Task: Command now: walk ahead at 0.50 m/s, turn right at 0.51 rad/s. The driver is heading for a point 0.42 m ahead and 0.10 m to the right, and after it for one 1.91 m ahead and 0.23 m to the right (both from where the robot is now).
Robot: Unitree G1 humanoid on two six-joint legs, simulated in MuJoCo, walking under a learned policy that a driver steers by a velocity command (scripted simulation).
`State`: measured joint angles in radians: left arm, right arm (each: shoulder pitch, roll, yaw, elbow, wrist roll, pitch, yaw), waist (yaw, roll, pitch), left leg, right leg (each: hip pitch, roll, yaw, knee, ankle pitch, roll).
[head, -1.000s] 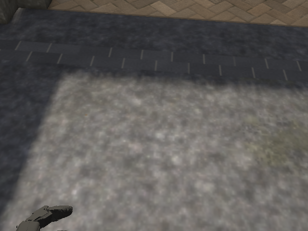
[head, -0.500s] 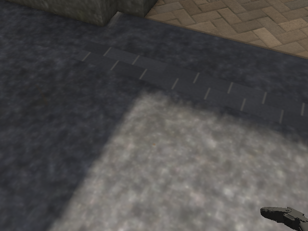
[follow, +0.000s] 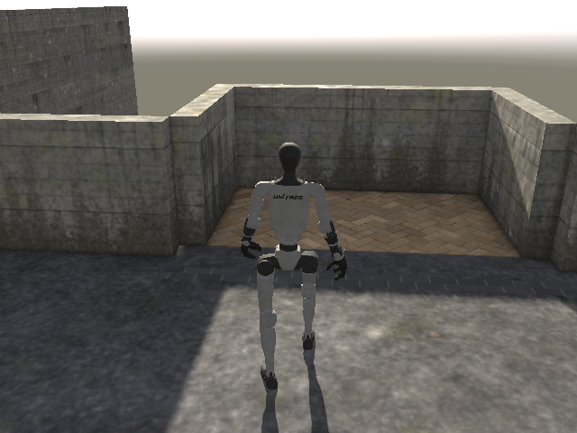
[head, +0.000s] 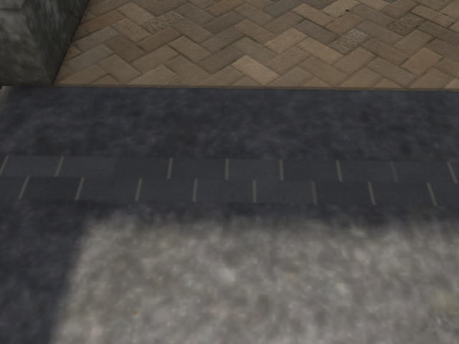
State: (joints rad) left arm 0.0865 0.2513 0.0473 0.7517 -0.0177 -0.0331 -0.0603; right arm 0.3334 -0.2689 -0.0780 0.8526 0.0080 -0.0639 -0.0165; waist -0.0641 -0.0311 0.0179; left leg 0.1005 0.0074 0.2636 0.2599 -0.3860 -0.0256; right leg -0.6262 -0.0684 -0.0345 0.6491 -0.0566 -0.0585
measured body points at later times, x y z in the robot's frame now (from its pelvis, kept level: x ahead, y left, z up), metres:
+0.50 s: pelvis +0.30 -0.02 +0.00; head +0.32 -0.04 +0.45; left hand +0.42 +0.25 -0.10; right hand +0.46 -0.32 -0.07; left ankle +0.48 +0.06 -0.72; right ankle +0.16 -0.10 -0.73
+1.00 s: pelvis +0.53 -0.13 +0.00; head +0.56 -0.14 +0.45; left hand +0.86 -0.03 -0.05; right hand +0.39 -0.37 -0.12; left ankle +0.47 +0.06 -0.73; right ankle +0.59 -0.28 -0.73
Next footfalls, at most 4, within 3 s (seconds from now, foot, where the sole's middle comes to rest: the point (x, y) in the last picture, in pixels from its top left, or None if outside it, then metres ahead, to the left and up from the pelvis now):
0.06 right None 0.20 -0.11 -0.76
0.52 left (215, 330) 0.51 0.04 -0.76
1.00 right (327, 284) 0.62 -0.30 -0.76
1.52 left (252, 197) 0.96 -0.10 -0.76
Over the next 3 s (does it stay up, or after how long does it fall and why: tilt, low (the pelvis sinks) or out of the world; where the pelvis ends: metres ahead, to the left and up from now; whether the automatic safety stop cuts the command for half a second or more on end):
stays up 1.59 -0.11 0.00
